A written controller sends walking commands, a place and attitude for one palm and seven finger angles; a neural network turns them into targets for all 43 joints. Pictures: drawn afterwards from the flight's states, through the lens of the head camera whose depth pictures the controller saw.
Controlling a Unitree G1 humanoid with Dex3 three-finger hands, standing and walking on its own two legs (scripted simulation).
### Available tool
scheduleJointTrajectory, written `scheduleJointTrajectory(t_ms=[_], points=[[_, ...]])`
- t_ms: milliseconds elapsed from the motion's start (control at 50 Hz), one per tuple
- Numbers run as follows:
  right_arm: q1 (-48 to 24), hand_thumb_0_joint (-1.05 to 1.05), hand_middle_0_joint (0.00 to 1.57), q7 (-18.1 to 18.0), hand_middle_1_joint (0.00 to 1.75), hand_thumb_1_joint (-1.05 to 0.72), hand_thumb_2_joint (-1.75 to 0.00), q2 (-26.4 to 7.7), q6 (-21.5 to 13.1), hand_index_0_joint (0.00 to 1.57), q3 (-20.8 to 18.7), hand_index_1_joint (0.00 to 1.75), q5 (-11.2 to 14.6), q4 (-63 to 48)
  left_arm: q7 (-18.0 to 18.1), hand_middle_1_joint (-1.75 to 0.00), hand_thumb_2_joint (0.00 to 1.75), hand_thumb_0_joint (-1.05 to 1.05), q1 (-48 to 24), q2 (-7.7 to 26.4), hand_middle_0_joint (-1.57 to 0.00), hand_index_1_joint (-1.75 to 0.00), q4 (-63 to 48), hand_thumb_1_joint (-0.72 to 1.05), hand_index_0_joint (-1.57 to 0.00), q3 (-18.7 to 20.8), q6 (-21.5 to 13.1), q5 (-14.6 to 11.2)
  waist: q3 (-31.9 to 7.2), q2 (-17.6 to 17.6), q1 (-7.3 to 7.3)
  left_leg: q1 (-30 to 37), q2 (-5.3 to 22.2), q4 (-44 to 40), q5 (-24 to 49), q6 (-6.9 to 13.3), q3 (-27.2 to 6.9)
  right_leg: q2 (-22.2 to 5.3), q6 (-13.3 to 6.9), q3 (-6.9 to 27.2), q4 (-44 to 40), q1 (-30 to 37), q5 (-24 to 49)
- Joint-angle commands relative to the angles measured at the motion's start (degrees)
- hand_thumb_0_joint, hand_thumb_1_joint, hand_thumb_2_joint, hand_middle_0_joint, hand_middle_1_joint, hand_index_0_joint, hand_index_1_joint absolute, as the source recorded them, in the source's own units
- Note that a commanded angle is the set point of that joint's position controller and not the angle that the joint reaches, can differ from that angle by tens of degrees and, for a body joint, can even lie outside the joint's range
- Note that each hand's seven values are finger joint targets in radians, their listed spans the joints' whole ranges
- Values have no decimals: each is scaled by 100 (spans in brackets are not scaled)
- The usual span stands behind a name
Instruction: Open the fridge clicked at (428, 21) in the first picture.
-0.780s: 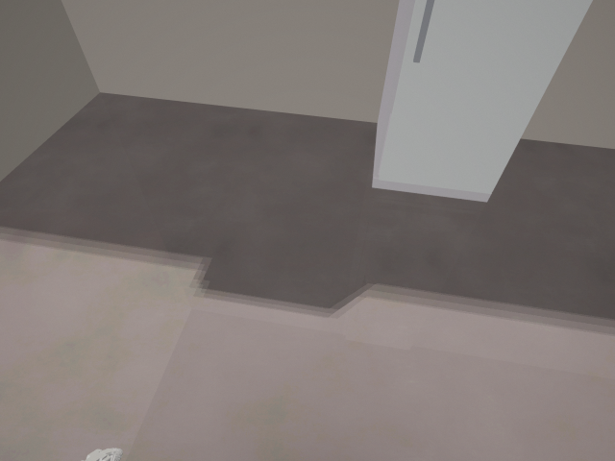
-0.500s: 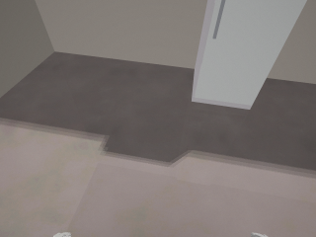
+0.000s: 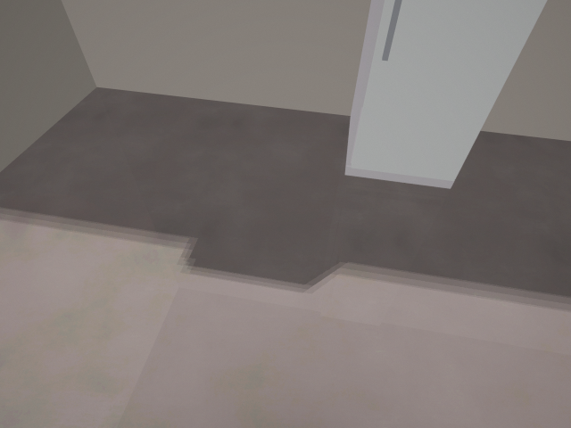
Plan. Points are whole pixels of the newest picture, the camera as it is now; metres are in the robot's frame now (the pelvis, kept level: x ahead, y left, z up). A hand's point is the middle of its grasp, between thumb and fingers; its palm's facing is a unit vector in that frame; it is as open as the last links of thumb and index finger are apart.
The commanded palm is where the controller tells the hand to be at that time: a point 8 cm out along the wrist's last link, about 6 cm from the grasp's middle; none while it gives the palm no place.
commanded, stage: stand and wait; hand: left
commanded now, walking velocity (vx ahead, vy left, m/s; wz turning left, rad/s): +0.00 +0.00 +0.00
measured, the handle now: out of the picture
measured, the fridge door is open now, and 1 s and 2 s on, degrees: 0 0 0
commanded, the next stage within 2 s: look at it before walking up in 0.04 s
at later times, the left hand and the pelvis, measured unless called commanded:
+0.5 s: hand out of the picture +0.08 +0.24 -0.16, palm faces -0.04 -0.94 -0.33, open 7.4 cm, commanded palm none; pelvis +0.00 -0.01 +0.00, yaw +0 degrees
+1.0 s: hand out of the picture +0.07 +0.21 -0.17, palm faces -0.09 -0.96 -0.26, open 7.4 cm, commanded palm none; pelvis +0.03 -0.01 -0.01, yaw -6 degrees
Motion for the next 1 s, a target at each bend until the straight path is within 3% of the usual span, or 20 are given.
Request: scheduleJointTrajectory(t_ms=[0,740,780,820,880,920,940,960,980], points=[[-336,0,20,-94,30,-90,-90,-1196,-133,20,-231,30,28,-386,47,-30,90,0,-303,1167,-20,-30,-372,90,-20,220,-147,0,-314,0,25,-34,685,-468,355,189,-613,-566,-230,570,-462,-72,89],[-373,0,20,-99,30,-90,-90,-1158,-136,20,-209,30,37,-351,47,-30,90,0,-307,1176,-20,-30,-354,90,-20,219,-188,-2,-485,22,24,196,734,-430,924,135,-509,-618,-237,560,-501,146,826],[-125,0,20,-96,30,-90,-90,-630,-58,20,-95,30,-4,-239,54,-30,90,0,-23,637,-20,-30,-236,90,-20,115,-80,-10,-445,-21,17,281,726,-289,436,34,-307,-541,-182,616,-465,-51,331],[129,0,20,-89,30,-90,-90,-498,18,20,-113,30,-36,-263,12,-30,90,0,182,493,-20,-30,-292,90,-20,128,44,29,-155,1,9,69,735,-253,-756,42,-234,-396,-209,745,-396,-472,-880],[284,0,20,-101,30,-90,-90,-708,44,20,-250,30,-61,-472,-96,-30,90,0,301,472,-20,-30,-564,90,-20,241,110,67,408,342,-23,-209,1001,-550,-2194,231,-516,-49,-264,708,116,-1251,-1733],[516,0,20,-122,30,-90,-90,-910,-5,20,-378,30,-46,-584,-153,-30,90,0,403,287,-20,-30,-758,90,-20,291,67,73,355,852,-88,33,1626,-905,-2518,611,-1177,291,-194,198,1279,-1681,-1429],[620,0,20,-134,30,-90,-90,-958,-57,20,-426,30,-34,-624,-180,-30,90,0,327,175,-20,-30,-870,90,-20,310,40,69,296,1046,-121,199,1993,-1006,-2087,851,-1329,230,-138,-80,1929,-1871,-1409],[709,0,20,-137,30,-90,-90,-905,-103,20,-445,30,-44,-643,-206,-30,90,0,219,93,-20,-30,-973,90,-20,330,13,70,232,1003,-162,457,2135,-938,-1429,1000,-1275,64,-113,-88,2165,-2108,-1648],[727,0,20,-142,30,-90,-90,-823,-133,20,-456,30,-56,-659,-228,-30,90,0,181,27,-20,-30,-1038,90,-20,350,-25,67,207,946,-155,517,2158,-749,-783,1012,-1021,-85,-105,-121,2111,-2094,-1768]])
